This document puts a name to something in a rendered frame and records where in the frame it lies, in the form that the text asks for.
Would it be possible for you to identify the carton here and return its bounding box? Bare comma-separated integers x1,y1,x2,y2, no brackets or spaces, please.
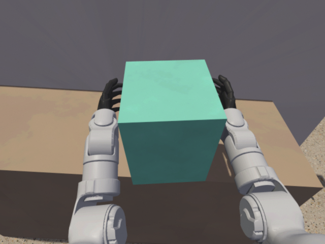
118,59,227,185

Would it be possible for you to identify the right robot hand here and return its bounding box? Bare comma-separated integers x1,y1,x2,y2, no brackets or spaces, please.
212,75,236,110

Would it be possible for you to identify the robot left forearm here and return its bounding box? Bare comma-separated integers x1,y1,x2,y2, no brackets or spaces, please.
69,109,120,233

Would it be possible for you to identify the robot right forearm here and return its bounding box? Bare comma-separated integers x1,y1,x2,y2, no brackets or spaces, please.
220,108,305,227

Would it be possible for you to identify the pedestal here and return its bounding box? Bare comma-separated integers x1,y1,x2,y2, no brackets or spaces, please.
0,85,323,244

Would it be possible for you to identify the robot right upper arm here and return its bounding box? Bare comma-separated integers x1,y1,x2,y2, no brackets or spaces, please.
240,191,325,244

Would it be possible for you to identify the robot left upper arm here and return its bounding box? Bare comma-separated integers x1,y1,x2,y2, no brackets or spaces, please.
69,204,127,244

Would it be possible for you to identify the left robot hand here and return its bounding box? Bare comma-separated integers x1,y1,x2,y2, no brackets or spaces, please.
97,78,123,112

